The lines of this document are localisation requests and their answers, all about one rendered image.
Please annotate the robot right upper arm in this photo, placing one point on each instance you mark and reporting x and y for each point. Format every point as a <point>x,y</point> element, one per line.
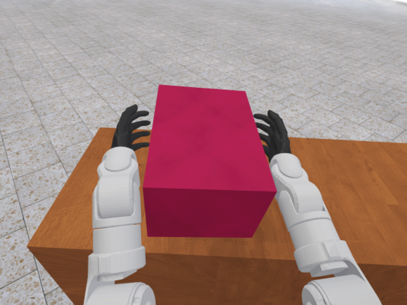
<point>340,290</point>

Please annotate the pedestal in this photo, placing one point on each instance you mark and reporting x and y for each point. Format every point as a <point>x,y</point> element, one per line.
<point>363,186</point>

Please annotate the robot left forearm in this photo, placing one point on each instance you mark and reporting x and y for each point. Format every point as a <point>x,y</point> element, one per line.
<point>116,207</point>

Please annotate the robot right forearm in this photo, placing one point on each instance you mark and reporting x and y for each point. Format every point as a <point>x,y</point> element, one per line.
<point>318,248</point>

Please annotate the carton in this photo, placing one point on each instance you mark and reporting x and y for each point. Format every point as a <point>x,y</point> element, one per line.
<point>207,174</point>

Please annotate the right robot hand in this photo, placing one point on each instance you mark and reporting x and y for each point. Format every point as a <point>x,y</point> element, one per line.
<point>277,141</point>

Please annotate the left robot hand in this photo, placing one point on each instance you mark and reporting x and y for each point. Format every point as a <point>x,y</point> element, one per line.
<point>123,136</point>

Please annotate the robot left upper arm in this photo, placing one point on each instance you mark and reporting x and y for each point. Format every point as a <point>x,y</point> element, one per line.
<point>137,293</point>

